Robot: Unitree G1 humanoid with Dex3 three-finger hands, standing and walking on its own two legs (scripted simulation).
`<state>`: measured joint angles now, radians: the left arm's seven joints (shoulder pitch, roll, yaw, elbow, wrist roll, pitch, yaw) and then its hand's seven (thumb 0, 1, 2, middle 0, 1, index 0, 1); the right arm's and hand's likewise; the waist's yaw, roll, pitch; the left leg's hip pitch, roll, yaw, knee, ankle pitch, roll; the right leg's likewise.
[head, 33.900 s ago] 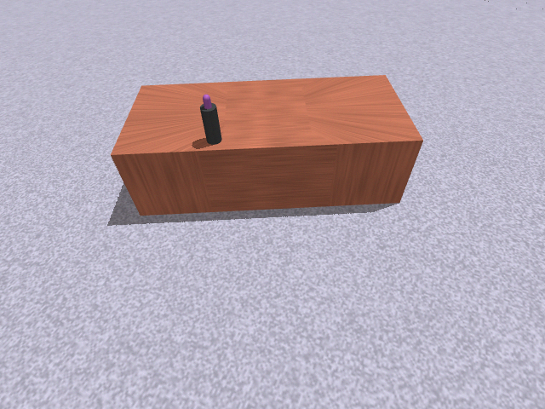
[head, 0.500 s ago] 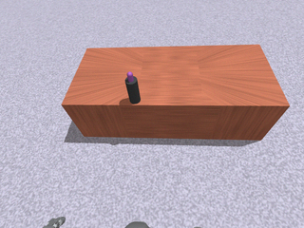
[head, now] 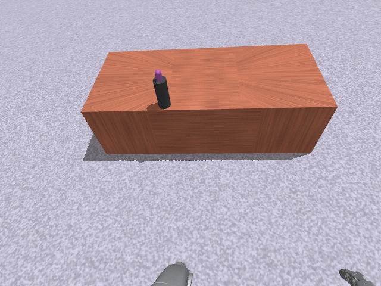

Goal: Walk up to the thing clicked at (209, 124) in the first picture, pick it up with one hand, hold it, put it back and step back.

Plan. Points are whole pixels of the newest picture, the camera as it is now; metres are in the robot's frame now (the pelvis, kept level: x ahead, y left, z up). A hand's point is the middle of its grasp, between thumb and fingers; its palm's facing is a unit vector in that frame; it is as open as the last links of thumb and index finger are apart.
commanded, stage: step back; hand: left
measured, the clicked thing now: (161, 88) +1.00 +0.27 -0.26
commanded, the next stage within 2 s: stand in 1.08 s
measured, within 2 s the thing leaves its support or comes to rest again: neither
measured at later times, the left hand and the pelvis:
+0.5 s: hand out of the picture -0.02 +0.27 -0.14, palm faces +0.10 -0.92 -0.39, open 7.4 cm; pelvis -0.05 -0.01 +0.01, yaw +5 degrees
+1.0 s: hand out of the picture +0.07 +0.30 -0.14, palm faces +0.09 -0.93 -0.37, open 7.4 cm; pelvis -0.01 +0.03 +0.01, yaw +4 degrees
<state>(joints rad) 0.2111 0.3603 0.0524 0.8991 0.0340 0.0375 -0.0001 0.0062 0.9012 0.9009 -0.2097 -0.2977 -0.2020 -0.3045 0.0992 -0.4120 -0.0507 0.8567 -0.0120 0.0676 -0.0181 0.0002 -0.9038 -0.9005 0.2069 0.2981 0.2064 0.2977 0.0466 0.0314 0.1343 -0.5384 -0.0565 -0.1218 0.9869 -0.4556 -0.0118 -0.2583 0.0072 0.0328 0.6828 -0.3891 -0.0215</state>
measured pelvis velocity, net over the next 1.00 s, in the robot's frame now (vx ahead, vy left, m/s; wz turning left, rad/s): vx -0.01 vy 0.03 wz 0.08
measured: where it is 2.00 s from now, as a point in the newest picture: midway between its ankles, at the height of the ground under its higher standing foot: outside the picture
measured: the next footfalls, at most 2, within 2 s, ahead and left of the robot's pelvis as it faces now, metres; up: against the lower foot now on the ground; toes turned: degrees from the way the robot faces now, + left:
left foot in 0.20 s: +0.02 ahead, +0.15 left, +0.00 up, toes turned +6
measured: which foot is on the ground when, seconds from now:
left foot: up 0.00-0.18, down 0.20-1.00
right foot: down 0.00-1.00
